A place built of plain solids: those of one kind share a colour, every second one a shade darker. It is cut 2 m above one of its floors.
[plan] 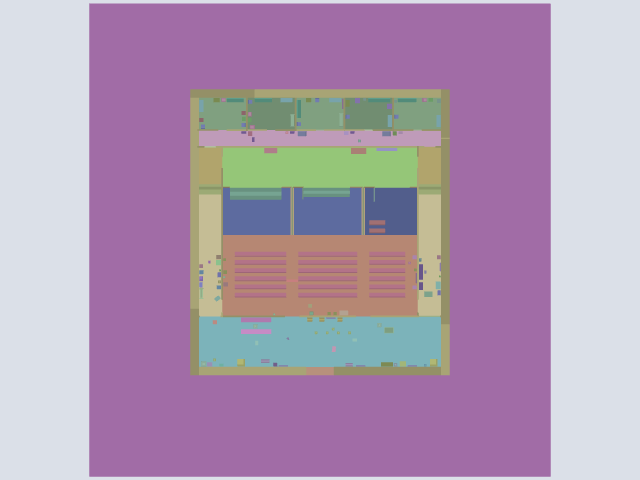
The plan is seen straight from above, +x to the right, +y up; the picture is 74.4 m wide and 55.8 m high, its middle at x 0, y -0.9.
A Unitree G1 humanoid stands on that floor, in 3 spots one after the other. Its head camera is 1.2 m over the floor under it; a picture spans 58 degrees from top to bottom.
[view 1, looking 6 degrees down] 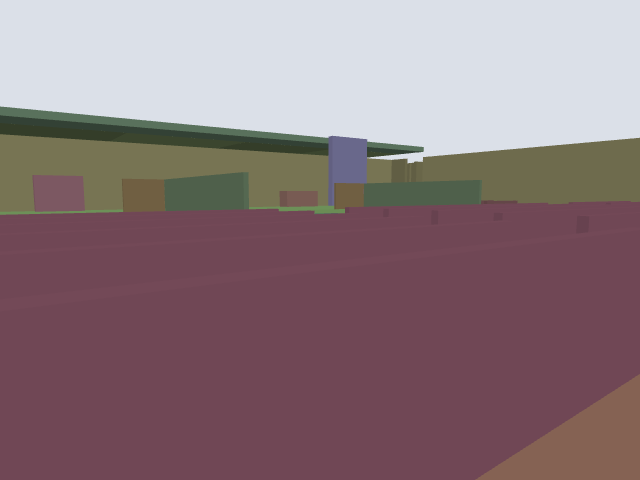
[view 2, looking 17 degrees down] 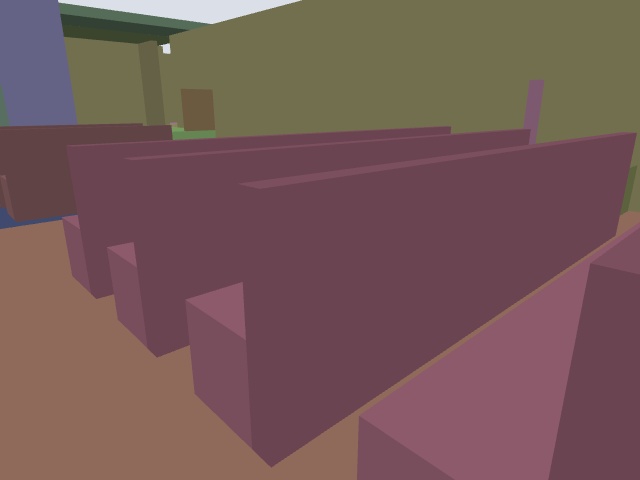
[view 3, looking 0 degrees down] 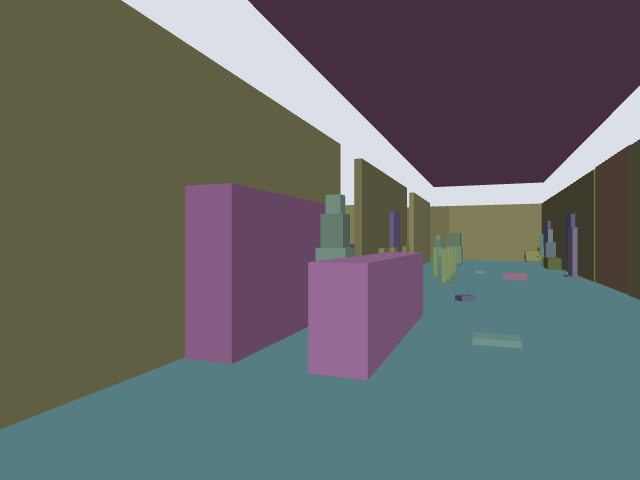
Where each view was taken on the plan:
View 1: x -7.33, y -8.59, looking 54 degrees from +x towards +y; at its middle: seats_parterre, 2.43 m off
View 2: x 5.03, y -5.74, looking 47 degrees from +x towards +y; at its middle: seats_parterre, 1.43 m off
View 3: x -12.78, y -12.76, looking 21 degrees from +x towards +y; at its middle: cloakroom_foyer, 6.41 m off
